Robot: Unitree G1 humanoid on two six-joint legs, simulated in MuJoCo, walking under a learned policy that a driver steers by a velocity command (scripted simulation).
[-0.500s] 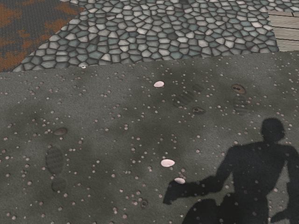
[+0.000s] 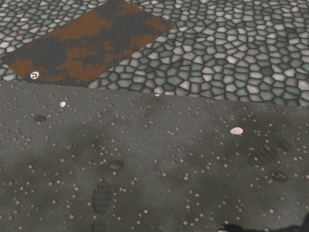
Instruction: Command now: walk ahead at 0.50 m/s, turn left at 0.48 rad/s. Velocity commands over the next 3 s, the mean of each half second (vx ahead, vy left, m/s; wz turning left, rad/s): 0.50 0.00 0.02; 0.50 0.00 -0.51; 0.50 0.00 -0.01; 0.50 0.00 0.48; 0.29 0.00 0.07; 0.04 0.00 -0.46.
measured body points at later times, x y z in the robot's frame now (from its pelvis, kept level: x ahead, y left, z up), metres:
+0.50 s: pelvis +0.25 +0.06 +0.00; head +0.27 +0.07 +0.45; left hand +0.29 +0.32 -0.14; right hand +0.33 -0.21 -0.12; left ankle +0.24 +0.13 -0.75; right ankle +0.25 -0.09 -0.66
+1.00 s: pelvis +0.51 -0.03 -0.01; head +0.54 -0.05 +0.44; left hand +0.66 +0.22 -0.13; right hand +0.53 -0.31 -0.13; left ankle +0.53 +0.14 -0.66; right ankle +0.52 -0.07 -0.75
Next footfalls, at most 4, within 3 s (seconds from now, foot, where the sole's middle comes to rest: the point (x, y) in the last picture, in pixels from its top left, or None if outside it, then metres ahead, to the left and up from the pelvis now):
0.28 left None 0.28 0.13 -0.78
0.82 right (189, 217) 0.56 -0.08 -0.78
1.38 left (178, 149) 0.91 -0.05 -0.78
1.92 right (212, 111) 1.16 -0.26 -0.78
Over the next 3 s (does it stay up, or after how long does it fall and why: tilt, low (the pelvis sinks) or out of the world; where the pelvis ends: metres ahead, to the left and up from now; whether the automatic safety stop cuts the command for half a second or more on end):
stays up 1.40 -0.10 -0.14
